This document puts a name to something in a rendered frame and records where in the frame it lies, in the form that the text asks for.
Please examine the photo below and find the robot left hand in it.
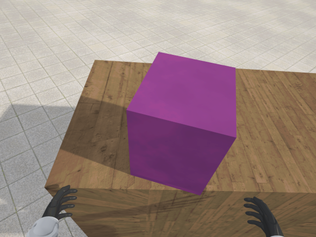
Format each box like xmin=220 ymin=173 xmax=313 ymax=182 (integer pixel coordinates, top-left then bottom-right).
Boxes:
xmin=42 ymin=185 xmax=77 ymax=220

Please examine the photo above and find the left robot forearm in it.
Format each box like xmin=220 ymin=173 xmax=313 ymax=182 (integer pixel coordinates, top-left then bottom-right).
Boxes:
xmin=26 ymin=216 xmax=59 ymax=237

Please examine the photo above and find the pedestal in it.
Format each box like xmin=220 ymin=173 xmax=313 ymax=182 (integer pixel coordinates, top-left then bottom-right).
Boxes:
xmin=45 ymin=60 xmax=316 ymax=237

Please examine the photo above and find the carton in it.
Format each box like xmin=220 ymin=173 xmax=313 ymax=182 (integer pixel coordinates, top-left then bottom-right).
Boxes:
xmin=126 ymin=52 xmax=237 ymax=195

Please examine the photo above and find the robot right hand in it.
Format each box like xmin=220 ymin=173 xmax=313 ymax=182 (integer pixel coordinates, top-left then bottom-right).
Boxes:
xmin=244 ymin=197 xmax=284 ymax=237

